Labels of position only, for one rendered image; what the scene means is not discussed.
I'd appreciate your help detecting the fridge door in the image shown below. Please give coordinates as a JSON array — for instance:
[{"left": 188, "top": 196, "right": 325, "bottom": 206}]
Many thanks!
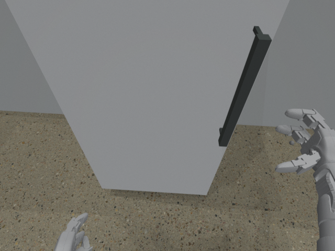
[{"left": 5, "top": 0, "right": 289, "bottom": 195}]

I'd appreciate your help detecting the right robot forearm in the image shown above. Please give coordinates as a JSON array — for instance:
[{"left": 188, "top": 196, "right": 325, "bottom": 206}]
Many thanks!
[{"left": 313, "top": 163, "right": 335, "bottom": 251}]

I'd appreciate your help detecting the robot left hand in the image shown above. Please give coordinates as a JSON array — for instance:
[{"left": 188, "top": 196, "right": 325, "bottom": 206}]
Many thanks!
[{"left": 54, "top": 213, "right": 93, "bottom": 251}]

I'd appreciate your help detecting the handle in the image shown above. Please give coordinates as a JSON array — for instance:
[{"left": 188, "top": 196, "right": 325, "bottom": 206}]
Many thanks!
[{"left": 218, "top": 26, "right": 272, "bottom": 147}]

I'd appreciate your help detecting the robot right hand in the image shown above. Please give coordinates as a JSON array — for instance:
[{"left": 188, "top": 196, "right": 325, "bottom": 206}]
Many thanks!
[{"left": 275, "top": 109, "right": 335, "bottom": 175}]

